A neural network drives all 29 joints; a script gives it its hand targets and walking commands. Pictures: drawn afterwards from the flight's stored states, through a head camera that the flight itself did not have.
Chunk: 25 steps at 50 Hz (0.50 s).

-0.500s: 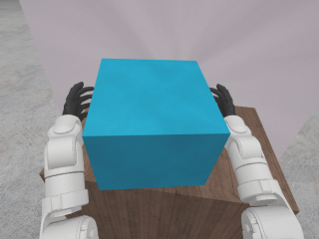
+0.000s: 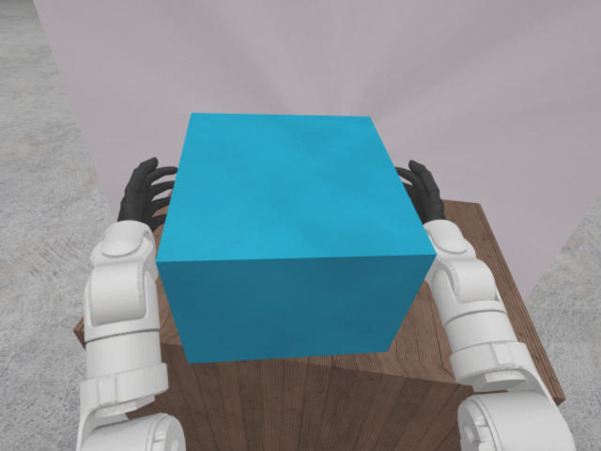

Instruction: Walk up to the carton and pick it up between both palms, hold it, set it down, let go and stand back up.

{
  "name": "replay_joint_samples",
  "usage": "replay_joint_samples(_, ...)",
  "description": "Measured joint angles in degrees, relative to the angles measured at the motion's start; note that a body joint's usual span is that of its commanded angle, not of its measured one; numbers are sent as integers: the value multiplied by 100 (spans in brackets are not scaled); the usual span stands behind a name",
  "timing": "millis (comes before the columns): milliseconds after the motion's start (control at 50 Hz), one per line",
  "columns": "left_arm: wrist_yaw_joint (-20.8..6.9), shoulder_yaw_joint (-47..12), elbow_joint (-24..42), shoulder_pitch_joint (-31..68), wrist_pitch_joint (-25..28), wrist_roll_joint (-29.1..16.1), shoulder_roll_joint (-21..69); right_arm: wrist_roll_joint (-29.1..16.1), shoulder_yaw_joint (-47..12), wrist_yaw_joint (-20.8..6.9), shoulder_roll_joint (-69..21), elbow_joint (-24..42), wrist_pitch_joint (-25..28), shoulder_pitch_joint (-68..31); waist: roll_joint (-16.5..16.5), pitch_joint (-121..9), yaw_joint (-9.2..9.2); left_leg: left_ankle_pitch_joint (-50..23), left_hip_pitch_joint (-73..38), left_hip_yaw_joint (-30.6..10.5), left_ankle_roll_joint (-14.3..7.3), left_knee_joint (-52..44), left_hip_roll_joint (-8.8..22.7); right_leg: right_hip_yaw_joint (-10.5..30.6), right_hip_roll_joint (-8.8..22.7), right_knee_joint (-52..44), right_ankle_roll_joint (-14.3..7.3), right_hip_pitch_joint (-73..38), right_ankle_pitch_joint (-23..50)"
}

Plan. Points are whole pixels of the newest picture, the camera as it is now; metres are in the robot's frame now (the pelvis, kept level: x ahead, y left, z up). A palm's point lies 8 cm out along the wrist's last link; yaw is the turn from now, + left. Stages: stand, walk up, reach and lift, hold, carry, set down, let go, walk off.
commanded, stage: hold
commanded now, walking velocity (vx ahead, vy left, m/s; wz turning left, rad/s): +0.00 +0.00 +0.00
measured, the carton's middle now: (286, 229) +0.39 +0.00 +0.14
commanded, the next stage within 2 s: set down in 1.56 s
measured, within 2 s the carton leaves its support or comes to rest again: neither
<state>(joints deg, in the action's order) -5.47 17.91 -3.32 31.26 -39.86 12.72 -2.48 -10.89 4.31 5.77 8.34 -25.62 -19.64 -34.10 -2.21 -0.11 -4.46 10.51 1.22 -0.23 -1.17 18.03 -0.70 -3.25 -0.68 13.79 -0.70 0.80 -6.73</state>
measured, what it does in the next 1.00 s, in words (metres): stands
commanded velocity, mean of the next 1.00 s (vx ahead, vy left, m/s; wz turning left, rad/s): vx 0.00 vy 0.00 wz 0.00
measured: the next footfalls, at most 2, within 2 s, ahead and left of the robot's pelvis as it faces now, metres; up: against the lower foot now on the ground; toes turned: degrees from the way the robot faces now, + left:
none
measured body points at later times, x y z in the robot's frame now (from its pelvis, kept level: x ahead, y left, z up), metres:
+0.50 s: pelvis +0.00 +0.00 +0.00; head -0.05 +0.02 +0.45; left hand +0.37 +0.18 +0.20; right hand +0.37 -0.19 +0.19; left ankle +0.00 +0.10 -0.75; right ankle +0.02 -0.11 -0.75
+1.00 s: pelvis +0.00 +0.00 +0.00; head -0.05 +0.02 +0.45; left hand +0.37 +0.18 +0.20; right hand +0.37 -0.19 +0.19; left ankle +0.00 +0.10 -0.75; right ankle +0.02 -0.11 -0.75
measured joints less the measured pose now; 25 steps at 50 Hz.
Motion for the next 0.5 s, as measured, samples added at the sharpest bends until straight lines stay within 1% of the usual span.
replay_joint_samples(500,-7,43,-91,53,20,-21,-5,19,27,8,-17,-36,-26,-46,1,-30,-12,-29,-8,-12,10,-23,5,-5,-10,4,-13,-4,5)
